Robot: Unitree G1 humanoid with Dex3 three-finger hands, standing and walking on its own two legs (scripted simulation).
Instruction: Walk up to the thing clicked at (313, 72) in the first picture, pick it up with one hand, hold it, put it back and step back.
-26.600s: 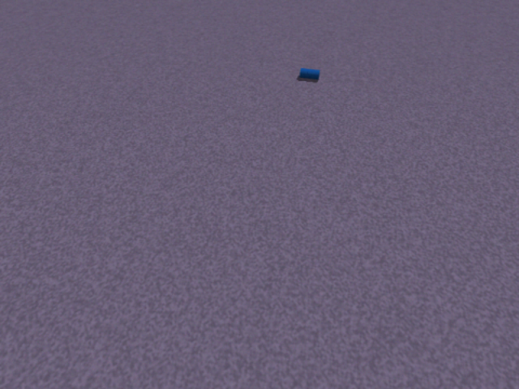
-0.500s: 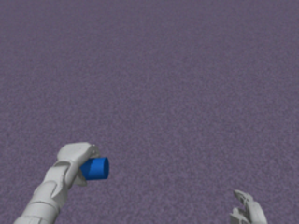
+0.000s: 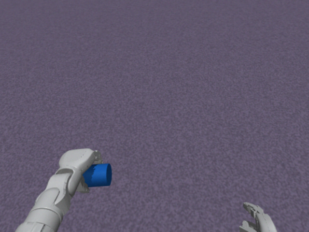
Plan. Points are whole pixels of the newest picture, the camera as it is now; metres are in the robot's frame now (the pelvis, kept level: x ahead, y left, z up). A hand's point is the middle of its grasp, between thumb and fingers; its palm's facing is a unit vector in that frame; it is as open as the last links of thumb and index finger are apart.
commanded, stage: crouch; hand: left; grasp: from above
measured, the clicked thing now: (86, 175) +0.30 +0.22 -0.08
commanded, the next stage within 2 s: lower in 1.82 s
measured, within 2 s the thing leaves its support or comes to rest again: neither
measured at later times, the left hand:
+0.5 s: hand (102, 184) +0.34 +0.22 -0.26, palm faces -0.42 +0.04 -0.91, open 9.2 cm
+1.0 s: hand (117, 192) +0.37 +0.21 -0.48, palm faces -0.45 +0.00 -0.89, open 9.2 cm
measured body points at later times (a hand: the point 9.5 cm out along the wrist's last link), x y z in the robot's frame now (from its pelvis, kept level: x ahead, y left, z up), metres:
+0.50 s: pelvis -0.04 +0.01 -0.14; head +0.09 +0.02 +0.29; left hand +0.35 +0.22 -0.21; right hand +0.01 -0.29 -0.26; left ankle +0.01 +0.12 -0.74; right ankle +0.01 -0.13 -0.74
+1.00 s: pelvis -0.07 +0.00 -0.32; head +0.15 +0.03 +0.08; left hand +0.39 +0.21 -0.43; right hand -0.02 -0.27 -0.44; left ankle +0.01 +0.12 -0.74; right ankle +0.01 -0.13 -0.74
